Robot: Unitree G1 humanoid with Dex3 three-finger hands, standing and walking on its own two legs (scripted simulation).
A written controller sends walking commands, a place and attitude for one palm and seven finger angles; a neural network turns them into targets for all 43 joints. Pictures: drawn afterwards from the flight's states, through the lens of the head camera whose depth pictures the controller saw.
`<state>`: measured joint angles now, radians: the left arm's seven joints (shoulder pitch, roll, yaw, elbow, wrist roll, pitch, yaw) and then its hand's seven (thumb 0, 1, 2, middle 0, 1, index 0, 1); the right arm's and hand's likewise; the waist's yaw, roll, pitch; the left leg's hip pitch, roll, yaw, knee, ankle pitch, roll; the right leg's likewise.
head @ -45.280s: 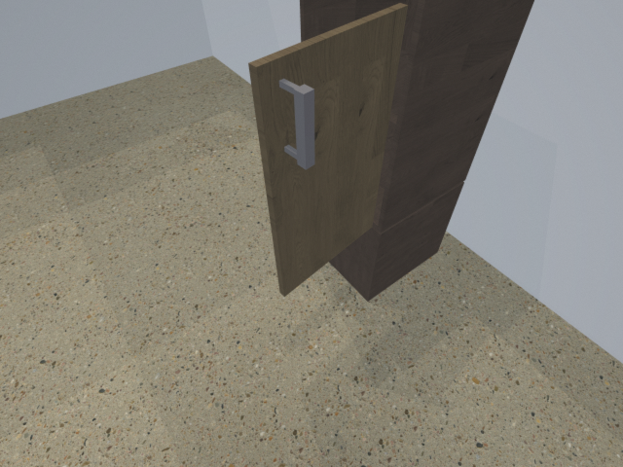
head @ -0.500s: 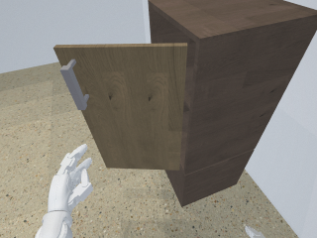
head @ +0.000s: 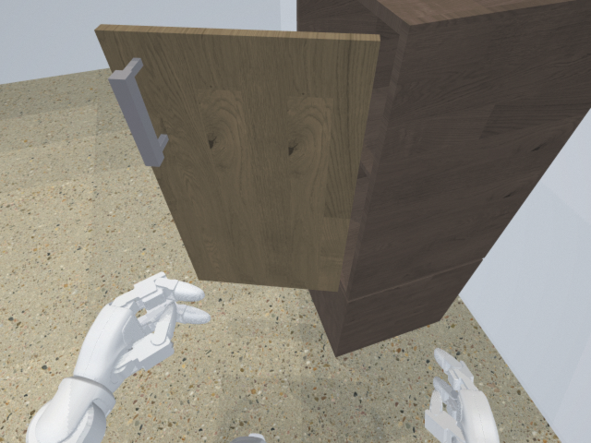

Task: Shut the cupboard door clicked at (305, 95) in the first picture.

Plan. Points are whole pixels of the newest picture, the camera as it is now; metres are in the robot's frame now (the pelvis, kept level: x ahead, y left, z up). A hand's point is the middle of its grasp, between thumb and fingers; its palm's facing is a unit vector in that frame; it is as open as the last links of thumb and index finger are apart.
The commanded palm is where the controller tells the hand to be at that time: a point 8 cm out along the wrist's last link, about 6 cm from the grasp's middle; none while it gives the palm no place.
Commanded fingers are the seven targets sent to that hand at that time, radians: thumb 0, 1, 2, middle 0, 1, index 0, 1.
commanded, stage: raise the hand and make a fist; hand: left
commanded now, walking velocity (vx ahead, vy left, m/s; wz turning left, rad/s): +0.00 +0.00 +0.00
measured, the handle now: (145, 114) +0.49 +0.24 +0.19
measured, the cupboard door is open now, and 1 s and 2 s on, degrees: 66 66 66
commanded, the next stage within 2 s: bring the fist close to the handle in 1.18 s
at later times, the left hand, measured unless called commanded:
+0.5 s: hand (68, 289) +0.23 +0.24 +0.17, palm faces +0.03 -1.00 -0.07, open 3.1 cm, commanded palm +0.20 +0.28 +0.16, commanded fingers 0.00 0.90 0.90 -1.30 -1.50 -1.30 -1.50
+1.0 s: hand (92, 282) +0.24 +0.21 +0.18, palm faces -0.04 -1.00 -0.04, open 3.1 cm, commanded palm +0.21 +0.27 +0.20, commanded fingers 0.00 0.90 0.90 -1.30 -1.50 -1.30 -1.50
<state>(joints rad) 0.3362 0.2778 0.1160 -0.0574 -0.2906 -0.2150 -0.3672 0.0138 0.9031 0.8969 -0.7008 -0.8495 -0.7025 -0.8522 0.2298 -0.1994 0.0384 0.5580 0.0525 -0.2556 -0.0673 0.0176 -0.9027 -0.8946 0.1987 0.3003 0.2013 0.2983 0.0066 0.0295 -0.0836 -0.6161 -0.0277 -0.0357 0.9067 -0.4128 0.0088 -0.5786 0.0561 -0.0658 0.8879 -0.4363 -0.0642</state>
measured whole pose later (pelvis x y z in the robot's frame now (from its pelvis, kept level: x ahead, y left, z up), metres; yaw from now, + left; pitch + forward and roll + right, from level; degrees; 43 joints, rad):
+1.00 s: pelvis +0.01 +0.03 +0.04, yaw +0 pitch -2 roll -1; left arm 0.23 0.30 0.23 -0.30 -0.32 0.26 -0.27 0.01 0.90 0.90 -1.30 -1.50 -1.30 -1.50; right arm 0.23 -0.25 0.08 0.60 0.07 -0.21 -0.07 0.02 -0.90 -0.89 0.20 0.30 0.20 0.30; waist 0.04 0.05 -0.04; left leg -0.25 -0.05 -0.02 0.55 -0.27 0.05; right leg -0.21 0.03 -0.03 0.53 -0.29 -0.03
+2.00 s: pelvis +0.02 +0.02 +0.04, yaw +0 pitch +0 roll +0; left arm -0.19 0.33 0.23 0.10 -0.27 0.19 -0.25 0.02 0.90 0.90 -1.30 -1.50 -1.30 -1.50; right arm 0.22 -0.25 0.06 0.64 0.07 -0.17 -0.09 0.02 -0.90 -0.89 0.20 0.30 0.20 0.30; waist 0.03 0.05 -0.03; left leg -0.26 -0.05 -0.03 0.54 -0.28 0.04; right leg -0.22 0.03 -0.04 0.53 -0.31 -0.04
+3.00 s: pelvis +0.03 +0.01 +0.04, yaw +0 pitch +2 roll +0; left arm -0.48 0.39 0.26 0.50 -0.23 0.08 -0.28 0.03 0.90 0.91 -1.30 -1.50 -1.30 -1.50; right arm 0.24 -0.26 0.06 0.64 0.07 -0.09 -0.09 0.02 -0.90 -0.89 0.20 0.30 0.20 0.30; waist -0.02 0.03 -0.03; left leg -0.29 -0.04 -0.02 0.53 -0.28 0.03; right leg -0.26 0.04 -0.03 0.52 -0.30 -0.05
